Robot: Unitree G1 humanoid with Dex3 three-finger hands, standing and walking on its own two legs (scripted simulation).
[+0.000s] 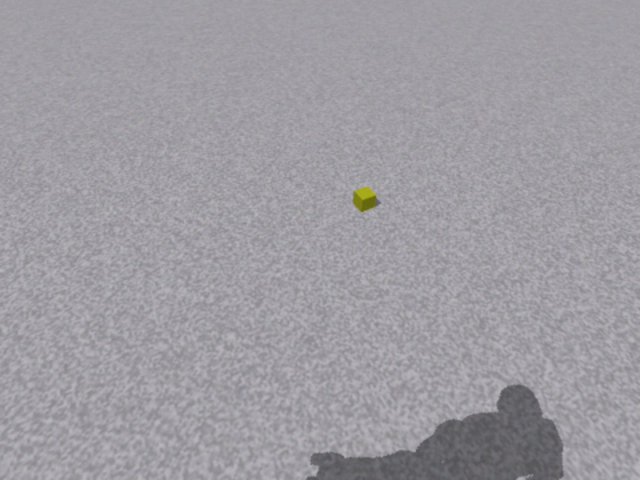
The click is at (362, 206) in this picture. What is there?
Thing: cube
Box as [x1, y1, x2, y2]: [353, 186, 375, 211]
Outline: 367,186 354,190 353,203 360,211 373,207 375,194
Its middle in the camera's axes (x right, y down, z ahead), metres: +0.22 -0.20 +1.85
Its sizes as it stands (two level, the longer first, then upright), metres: 0.076 0.076 0.076
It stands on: the floor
